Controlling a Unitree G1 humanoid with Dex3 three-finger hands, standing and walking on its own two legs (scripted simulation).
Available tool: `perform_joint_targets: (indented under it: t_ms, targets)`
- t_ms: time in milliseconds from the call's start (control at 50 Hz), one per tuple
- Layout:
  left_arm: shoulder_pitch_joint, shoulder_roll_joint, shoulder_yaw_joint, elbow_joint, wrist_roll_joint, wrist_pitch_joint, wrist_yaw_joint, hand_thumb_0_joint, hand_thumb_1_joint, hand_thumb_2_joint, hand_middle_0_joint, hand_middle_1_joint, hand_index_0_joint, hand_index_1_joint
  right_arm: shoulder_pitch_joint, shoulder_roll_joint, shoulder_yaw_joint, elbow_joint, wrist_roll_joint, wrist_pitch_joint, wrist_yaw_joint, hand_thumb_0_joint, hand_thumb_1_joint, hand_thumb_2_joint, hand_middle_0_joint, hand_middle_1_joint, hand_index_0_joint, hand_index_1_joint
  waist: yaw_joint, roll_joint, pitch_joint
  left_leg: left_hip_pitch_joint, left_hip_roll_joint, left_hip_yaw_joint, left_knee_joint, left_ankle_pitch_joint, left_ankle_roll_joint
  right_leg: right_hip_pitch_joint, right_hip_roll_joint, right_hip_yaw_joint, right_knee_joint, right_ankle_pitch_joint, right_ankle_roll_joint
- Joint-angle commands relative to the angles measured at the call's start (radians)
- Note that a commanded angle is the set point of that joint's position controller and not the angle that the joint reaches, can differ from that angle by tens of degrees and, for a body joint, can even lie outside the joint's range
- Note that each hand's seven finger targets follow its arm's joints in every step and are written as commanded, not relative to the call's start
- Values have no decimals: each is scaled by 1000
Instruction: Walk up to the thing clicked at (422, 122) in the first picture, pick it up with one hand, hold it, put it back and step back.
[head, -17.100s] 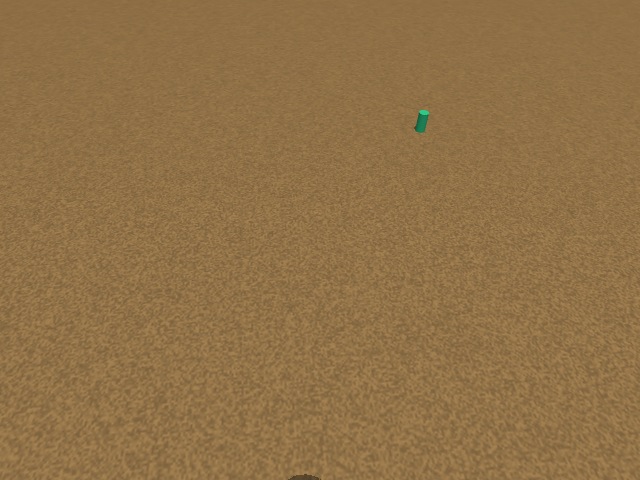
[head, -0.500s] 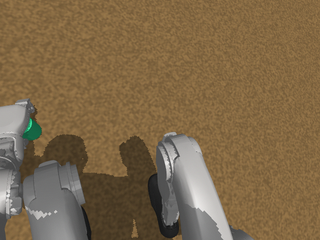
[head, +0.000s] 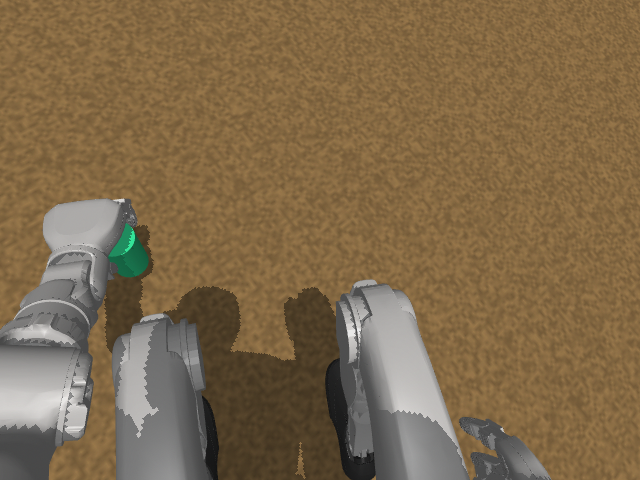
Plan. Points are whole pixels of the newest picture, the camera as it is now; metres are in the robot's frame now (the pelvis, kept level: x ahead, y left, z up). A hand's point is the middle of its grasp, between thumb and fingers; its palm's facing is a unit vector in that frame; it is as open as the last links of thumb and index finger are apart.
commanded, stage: settle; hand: left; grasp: from above
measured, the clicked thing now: (123, 250) +0.45 +0.22 -0.23
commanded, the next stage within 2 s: lift in 0.16 s
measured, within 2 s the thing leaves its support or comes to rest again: neither
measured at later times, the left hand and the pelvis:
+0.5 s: hand (75, 243) +0.43 +0.24 -0.11, palm faces -0.45 -0.05 -0.89, open 8.1 cm; pelvis -0.01 +0.01 +0.04, yaw +1 degrees
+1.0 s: hand out of the picture +0.37 +0.25 +0.03, palm faces -0.44 -0.08 -0.89, open 8.1 cm; pelvis +0.00 +0.01 +0.15, yaw +3 degrees
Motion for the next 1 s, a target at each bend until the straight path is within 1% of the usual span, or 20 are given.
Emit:
perform_joint_targets:
  t_ms: [0,80,100,140,260,320,420,440,460,520,580,600,640,660,820,840,900,940,960,980]
  targets:
    - [-368,247,28,-237,1,3,47,0,646,597,-1086,-537,-1077,-549,188,-201,-60,-34,12,2,-50,0,-917,-906,199,299,199,299,-10,182,-695,453,-37,123,-266,137,57,397,36,-77,-286,138,-75]
    - [-366,198,-12,-220,-3,19,34,0,694,599,-1121,-527,-1111,-540,208,-201,-60,-35,19,10,-70,0,-917,-906,199,299,199,299,-33,162,-676,474,-32,117,-284,152,57,391,35,-90,-290,170,-76]
    - [-383,212,-5,-240,-9,17,30,0,704,599,-1122,-535,-1114,-545,216,-201,-59,-36,20,10,-75,0,-917,-906,199,299,199,299,-36,172,-685,471,-32,119,-283,159,58,404,35,-87,-293,176,-75]
    - [-370,234,3,-244,-17,25,23,0,702,594,-1135,-512,-1122,-528,215,-197,-57,-39,22,12,-81,0,-918,-906,199,299,199,299,-16,181,-690,484,-31,119,-301,151,56,414,33,-87,-296,160,-78]
    - [-368,211,-18,-264,-27,36,-12,0,734,592,-1185,-558,-1179,-565,228,-194,-53,-51,35,24,-105,0,-931,-917,200,300,199,300,-24,172,-682,494,-33,114,-333,133,56,416,34,-88,-322,140,-80]
    - [-344,238,2,-303,-37,44,-27,0,753,627,-1191,-515,-1180,-530,222,-196,-55,-59,46,30,-116,0,-918,-910,200,300,200,300,7,207,-698,538,-36,101,-372,118,49,398,27,-91,-321,124,-85]
    - [-315,223,-13,-376,-73,65,-81,0,741,611,-1177,-525,-1170,-536,221,-192,-61,-86,67,49,-133,0,-921,-911,200,300,200,300,11,208,-716,587,-39,97,-419,129,48,438,25,-86,-357,137,-84]
    - [-295,246,-2,-373,-68,69,-92,0,731,645,-1184,-520,-1167,-541,229,-192,-63,-94,70,52,-135,0,-922,-911,200,300,200,300,6,164,-717,597,-39,94,-422,121,52,452,27,-85,-376,126,-82]
    - [-246,222,-11,-349,-70,75,-105,0,739,647,-1196,-507,-1175,-532,239,-193,-63,-91,73,55,-136,0,-921,-911,200,300,200,300,7,166,-679,584,-41,95,-432,121,52,452,20,-80,-386,128,-79]
    - [-236,240,-6,-467,-80,68,-131,0,718,661,-1183,-511,-1160,-539,234,-188,-68,-113,84,61,-142,0,-922,-911,200,300,200,300,23,180,-733,643,-40,93,-456,134,52,485,18,-73,-411,139,-77]
    - [-159,222,-18,-496,-99,72,-151,0,713,679,-1177,-531,-1156,-556,229,-181,-70,-131,98,72,-148,0,-922,-911,200,300,200,300,23,135,-700,643,-39,94,-490,116,57,520,20,-67,-459,122,-72]
    - [-192,200,-32,-568,-107,67,-156,0,726,681,-1189,-529,-1167,-555,228,-172,-71,-138,99,74,-150,0,-921,-911,200,300,200,300,20,167,-720,656,-40,98,-506,119,53,539,20,-65,-465,126,-75]
    - [-168,226,-23,-621,-118,71,-162,0,710,683,-1171,-549,-1153,-571,214,-168,-77,-148,106,79,-161,0,-922,-911,200,300,200,300,34,170,-743,705,-39,102,-530,126,54,571,20,-59,-499,125,-73]
    - [-116,210,-29,-608,-121,75,-163,0,719,670,-1174,-547,-1159,-566,211,-163,-74,-154,107,80,-164,0,-924,-912,200,300,200,300,31,142,-714,697,-39,104,-538,125,55,587,20,-57,-516,122,-70]
    - [-30,199,-36,-727,-141,103,-166,0,740,670,-1189,-543,-1174,-562,182,-147,-79,-166,128,94,-205,0,-923,-910,200,300,200,300,48,137,-679,849,-38,93,-676,133,48,684,15,-45,-636,127,-67]
    - [-28,181,-49,-751,-149,107,-170,0,741,674,-1189,-548,-1175,-565,170,-138,-80,-172,129,95,-211,0,-922,-910,200,300,200,300,51,140,-700,882,-37,92,-701,126,46,709,19,-45,-653,115,-69]
    - [10,143,-73,-755,-160,128,-180,0,719,696,-1180,-548,-1158,-574,158,-134,-78,-168,138,96,-225,0,-923,-910,200,300,200,300,44,138,-646,943,-33,85,-763,132,42,736,16,-42,-701,125,-66]
    - [63,153,-66,-746,-162,143,-181,0,715,688,-1181,-554,-1161,-579,151,-133,-77,-168,142,100,-235,0,-924,-911,200,300,200,300,60,118,-646,1003,-30,84,-803,152,41,785,17,-41,-743,141,-65]
    - [73,123,-90,-769,-171,148,-185,0,739,680,-1194,-550,-1176,-572,144,-123,-74,-172,145,101,-238,0,-923,-911,200,300,200,300,53,120,-631,1017,-30,90,-820,163,40,811,21,-40,-765,150,-65]
    - [48,154,-72,-815,-174,152,-184,0,733,696,-1195,-554,-1174,-579,143,-124,-73,-174,149,104,-244,0,-922,-910,200,300,200,300,61,116,-655,1045,-31,95,-841,169,42,856,22,-33,-796,156,-64]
